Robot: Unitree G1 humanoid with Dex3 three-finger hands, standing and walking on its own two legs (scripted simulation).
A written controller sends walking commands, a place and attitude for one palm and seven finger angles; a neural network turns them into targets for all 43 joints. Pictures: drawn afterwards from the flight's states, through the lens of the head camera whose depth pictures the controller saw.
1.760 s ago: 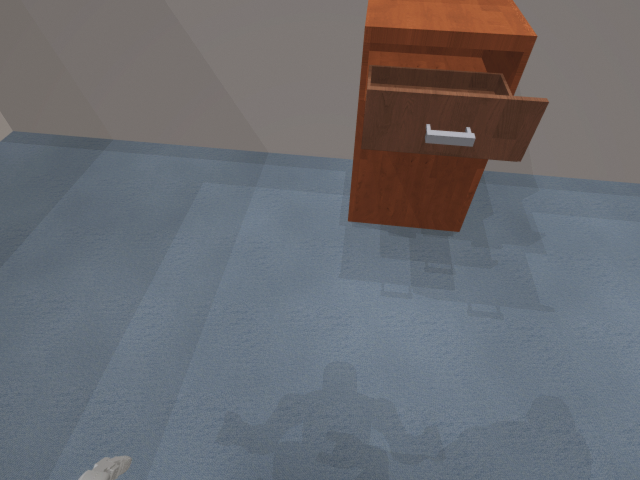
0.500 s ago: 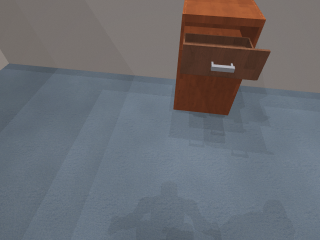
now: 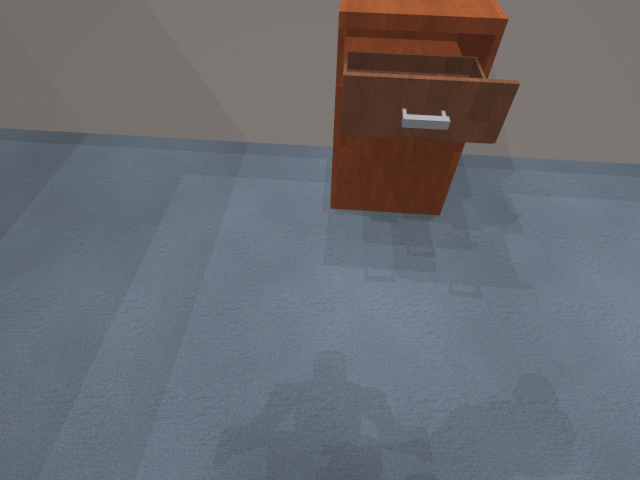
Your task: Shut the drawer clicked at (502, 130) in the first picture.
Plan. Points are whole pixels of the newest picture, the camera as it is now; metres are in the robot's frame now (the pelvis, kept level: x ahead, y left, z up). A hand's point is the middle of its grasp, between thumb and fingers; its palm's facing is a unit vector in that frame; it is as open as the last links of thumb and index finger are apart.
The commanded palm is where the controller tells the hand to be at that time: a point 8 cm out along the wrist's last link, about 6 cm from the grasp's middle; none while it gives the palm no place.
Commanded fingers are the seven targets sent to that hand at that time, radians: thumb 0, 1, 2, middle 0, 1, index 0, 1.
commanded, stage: walk to a spot facing it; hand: left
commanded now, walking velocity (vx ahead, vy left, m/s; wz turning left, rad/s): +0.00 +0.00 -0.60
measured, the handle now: (424, 117) +1.01 -0.20 -0.09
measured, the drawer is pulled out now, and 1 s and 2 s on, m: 0.30 0.30 0.30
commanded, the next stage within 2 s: turn to face it in 1.90 s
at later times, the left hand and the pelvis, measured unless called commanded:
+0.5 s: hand out of the picture +0.04 +0.17 -0.16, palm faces -0.15 -0.95 -0.26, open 7.4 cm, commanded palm none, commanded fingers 0.00 0.90 0.90 -0.20 -0.30 -0.20 -0.30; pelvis -0.02 -0.03 +0.00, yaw -14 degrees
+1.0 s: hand (270, 414) +0.25 +0.10 -0.17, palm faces -0.52 -0.84 -0.18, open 7.4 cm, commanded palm none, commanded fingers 0.00 0.90 0.90 -0.20 -0.30 -0.20 -0.30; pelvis +0.07 -0.04 +0.00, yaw -33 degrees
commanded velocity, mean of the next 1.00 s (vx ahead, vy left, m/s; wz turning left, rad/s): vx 0.19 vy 0.00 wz -0.59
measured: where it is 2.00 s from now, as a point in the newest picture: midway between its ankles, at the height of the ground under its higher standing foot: (450, 441)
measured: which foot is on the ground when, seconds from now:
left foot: down 0.00-0.20, up 0.22-0.66, down 0.68-1.00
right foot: down 0.00-0.68, up 0.70-1.00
